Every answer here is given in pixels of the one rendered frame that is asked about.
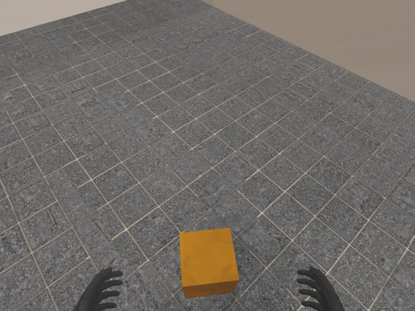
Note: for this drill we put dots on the carton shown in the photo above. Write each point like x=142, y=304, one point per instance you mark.
x=208, y=264

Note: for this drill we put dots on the right robot hand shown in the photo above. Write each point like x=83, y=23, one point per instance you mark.
x=325, y=295

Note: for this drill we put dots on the left robot hand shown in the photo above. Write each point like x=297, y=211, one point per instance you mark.
x=93, y=295

